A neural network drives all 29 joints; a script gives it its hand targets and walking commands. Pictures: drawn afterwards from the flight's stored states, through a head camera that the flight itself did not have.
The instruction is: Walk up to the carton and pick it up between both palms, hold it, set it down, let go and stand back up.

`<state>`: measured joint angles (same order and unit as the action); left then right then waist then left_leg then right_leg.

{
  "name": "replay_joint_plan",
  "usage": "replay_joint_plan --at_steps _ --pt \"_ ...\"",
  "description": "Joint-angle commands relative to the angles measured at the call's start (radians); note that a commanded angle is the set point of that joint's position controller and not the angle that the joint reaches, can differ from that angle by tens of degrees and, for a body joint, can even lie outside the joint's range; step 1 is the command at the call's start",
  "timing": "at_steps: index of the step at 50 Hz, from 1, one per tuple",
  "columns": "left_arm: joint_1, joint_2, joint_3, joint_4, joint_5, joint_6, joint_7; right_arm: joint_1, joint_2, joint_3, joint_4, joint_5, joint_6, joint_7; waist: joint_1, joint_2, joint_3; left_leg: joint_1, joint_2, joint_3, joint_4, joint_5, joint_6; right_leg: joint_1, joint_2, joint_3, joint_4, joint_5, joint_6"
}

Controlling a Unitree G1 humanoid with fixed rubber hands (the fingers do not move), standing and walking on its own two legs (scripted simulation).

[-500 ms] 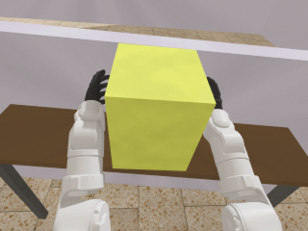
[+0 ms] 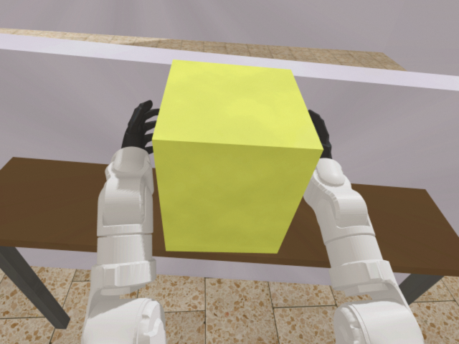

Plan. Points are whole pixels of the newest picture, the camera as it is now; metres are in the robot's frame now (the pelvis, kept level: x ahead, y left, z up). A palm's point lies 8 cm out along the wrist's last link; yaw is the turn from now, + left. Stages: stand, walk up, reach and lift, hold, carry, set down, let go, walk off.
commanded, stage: hold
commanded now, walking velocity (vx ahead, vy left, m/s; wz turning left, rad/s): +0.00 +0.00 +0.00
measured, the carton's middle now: (227, 161) +0.39 -0.01 +0.17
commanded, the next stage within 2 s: none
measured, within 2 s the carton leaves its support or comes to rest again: neither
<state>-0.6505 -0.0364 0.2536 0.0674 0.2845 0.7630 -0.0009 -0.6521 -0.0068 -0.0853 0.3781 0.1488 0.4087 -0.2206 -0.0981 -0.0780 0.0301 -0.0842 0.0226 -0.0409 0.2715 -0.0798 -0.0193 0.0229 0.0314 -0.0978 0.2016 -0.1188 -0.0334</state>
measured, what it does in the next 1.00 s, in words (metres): stands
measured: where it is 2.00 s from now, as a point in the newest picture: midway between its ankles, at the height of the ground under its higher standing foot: outside the picture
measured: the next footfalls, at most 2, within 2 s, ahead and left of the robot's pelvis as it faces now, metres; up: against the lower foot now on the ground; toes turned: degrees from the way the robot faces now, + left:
none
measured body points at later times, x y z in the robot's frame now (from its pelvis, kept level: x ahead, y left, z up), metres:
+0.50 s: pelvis +0.00 +0.00 +0.00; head -0.04 +0.04 +0.45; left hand +0.38 +0.15 +0.21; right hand +0.37 -0.14 +0.21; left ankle +0.05 +0.13 -0.75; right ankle +0.01 -0.09 -0.75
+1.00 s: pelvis +0.00 +0.00 +0.00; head -0.04 +0.04 +0.45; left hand +0.37 +0.16 +0.23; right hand +0.37 -0.14 +0.23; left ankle +0.05 +0.13 -0.75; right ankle +0.01 -0.09 -0.75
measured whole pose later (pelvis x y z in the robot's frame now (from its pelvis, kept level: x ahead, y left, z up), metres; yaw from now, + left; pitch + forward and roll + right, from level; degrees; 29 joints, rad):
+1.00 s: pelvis +0.00 +0.00 +0.00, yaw +0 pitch -7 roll -1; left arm -0.66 -0.04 0.26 -0.04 0.31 0.90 0.00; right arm -0.70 -0.04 -0.06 0.34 0.23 0.52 -0.24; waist -0.09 -0.07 0.01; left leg -0.07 0.02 -0.04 0.27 -0.08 -0.02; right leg 0.05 0.03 -0.10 0.19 -0.12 -0.03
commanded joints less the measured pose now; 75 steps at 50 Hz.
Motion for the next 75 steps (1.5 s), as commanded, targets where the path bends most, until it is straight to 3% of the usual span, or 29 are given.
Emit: replay_joint_plan --at_steps 1,54,55,58,65,75 --pt "-0.683 -0.430 -0.431 -0.189 -0.157 -0.069 -0.129 -0.760 0.357 0.320 -0.280 0.068 -0.052 0.055 -0.003 0.102 -0.485 0.243 -0.059 0.041 0.006 0.150 0.003 0.028 0.018 -0.016 -0.013 0.229 0.081" --pt "-0.703 -0.429 -0.443 -0.287 -0.160 0.061 -0.148 -0.806 0.323 0.330 -0.315 0.164 0.071 0.012 -0.003 0.110 -0.457 0.248 -0.060 0.053 0.006 0.174 -0.015 0.020 0.018 -0.013 -0.040 0.163 0.068" --pt "-0.600 -0.406 -0.415 -0.273 -0.115 0.083 -0.146 -0.704 0.289 0.324 -0.259 0.157 0.078 0.004 0.001 0.090 -0.381 0.201 -0.056 0.062 -0.010 0.151 0.003 0.046 0.003 -0.002 -0.037 0.143 0.071" --pt "-0.611 -0.392 -0.419 -0.307 -0.122 0.097 -0.151 -0.737 0.293 0.315 -0.304 0.159 0.070 0.001 -0.003 0.081 -0.372 0.189 -0.052 0.060 -0.018 0.131 0.005 0.055 0.006 -0.011 -0.037 0.118 0.072" --pt "-0.641 -0.415 -0.509 -0.416 -0.160 0.087 -0.139 -0.766 0.316 0.348 -0.420 0.159 0.053 -0.001 -0.020 0.126 -0.485 0.261 -0.055 0.054 0.020 0.219 -0.006 0.037 0.015 -0.020 -0.025 0.172 0.071" --pt "-0.574 -0.394 -0.482 -0.402 -0.152 0.113 -0.138 -0.720 0.298 0.356 -0.415 0.160 0.061 -0.001 -0.006 0.103 -0.440 0.245 -0.053 0.055 0.011 0.211 -0.003 0.063 0.008 -0.015 -0.031 0.183 0.076"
